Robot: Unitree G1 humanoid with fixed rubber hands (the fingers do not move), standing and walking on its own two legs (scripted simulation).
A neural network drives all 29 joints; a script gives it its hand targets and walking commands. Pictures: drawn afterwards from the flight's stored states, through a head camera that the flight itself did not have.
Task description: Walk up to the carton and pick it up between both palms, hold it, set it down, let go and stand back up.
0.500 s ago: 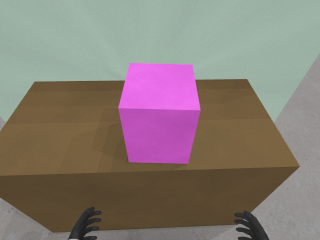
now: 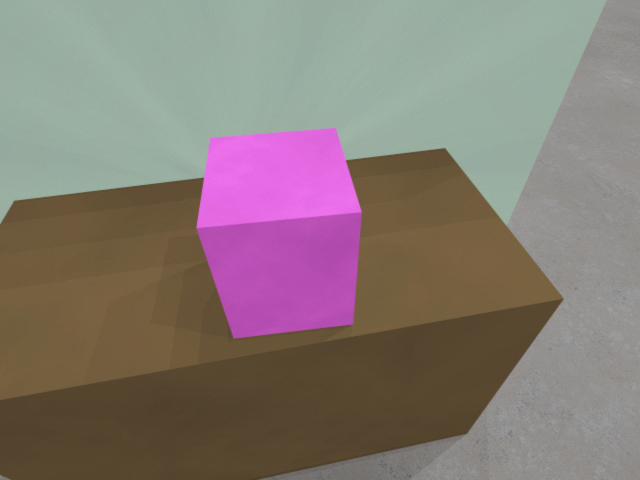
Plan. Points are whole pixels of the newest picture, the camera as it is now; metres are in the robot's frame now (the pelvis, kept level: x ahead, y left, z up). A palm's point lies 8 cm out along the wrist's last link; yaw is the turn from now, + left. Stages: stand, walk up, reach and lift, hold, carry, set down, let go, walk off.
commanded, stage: stand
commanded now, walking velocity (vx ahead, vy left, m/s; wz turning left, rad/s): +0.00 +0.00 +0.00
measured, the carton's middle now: (284, 234) +0.49 +0.07 +0.04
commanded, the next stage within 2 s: none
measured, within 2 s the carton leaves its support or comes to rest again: neither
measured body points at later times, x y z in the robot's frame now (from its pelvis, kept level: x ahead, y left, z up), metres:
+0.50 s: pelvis +0.00 +0.01 +0.00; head -0.01 +0.00 +0.45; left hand +0.08 +0.24 -0.13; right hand +0.01 -0.25 -0.14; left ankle -0.02 +0.10 -0.73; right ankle +0.03 -0.11 -0.73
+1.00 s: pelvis +0.01 +0.01 +0.00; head +0.01 +0.01 +0.45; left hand +0.06 +0.24 -0.14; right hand -0.02 -0.23 -0.15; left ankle -0.02 +0.10 -0.73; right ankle +0.03 -0.11 -0.73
